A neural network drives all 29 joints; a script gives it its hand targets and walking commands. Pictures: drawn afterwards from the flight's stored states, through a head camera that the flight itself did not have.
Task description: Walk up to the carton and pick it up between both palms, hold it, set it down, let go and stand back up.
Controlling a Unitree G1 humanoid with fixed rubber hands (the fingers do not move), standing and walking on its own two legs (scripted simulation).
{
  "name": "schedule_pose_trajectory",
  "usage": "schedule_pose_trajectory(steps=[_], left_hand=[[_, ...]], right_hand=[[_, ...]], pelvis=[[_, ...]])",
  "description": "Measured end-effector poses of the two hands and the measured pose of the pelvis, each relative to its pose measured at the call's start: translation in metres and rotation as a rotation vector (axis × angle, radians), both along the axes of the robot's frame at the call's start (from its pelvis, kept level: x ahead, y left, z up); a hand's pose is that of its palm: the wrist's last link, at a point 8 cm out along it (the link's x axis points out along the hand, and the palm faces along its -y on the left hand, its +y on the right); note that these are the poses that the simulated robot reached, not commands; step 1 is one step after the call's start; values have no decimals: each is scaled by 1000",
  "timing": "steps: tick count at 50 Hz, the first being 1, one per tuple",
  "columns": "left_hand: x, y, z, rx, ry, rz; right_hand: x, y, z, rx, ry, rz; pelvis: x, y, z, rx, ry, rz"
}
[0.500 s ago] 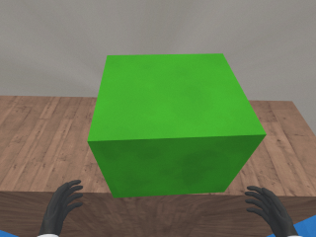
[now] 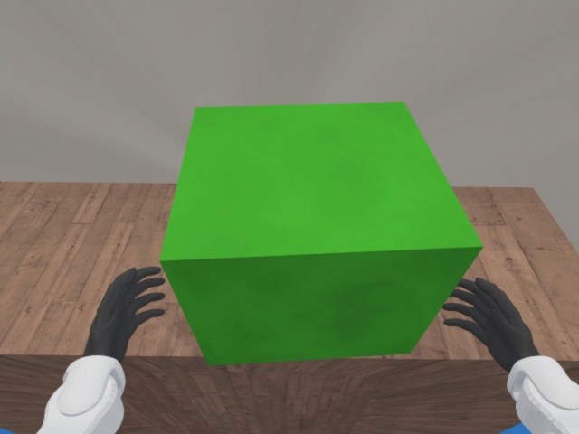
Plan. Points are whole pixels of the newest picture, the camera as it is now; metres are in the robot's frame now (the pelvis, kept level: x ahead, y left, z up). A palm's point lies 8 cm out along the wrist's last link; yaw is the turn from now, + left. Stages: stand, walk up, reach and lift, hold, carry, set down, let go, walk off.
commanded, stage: reach and lift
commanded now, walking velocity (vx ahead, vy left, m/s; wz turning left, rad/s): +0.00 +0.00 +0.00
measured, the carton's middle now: (306, 234) +0.40 +0.00 +0.07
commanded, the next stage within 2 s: none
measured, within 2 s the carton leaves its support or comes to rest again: neither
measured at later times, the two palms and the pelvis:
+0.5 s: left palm (97, 273) +0.27 +0.23 +0.15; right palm (508, 267) +0.29 -0.24 +0.13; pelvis -0.01 +0.00 +0.00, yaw +0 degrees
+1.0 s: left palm (85, 209) +0.32 +0.25 +0.20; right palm (522, 193) +0.36 -0.26 +0.19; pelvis -0.02 +0.00 +0.00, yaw +0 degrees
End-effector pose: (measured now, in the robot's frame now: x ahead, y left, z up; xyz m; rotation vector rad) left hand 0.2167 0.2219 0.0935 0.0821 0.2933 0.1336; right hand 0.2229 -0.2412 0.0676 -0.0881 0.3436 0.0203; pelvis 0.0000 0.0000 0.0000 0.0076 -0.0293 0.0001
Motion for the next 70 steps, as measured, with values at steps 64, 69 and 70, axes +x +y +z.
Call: schedule_pose_trajectory(steps=[64,69,70], left_hand=[[141,30,133,-19,-64,72],[154,34,129,-33,-23,89],[155,34,128,-32,-22,89]], right_hand=[[172,-13,155,135,-173,-22],[184,-15,155,157,-154,-42],[186,-15,155,157,-157,-43]], pelvis=[[-16,1,1,-2,67,0],[-15,0,0,-2,79,0],[-14,0,0,-2,81,1]])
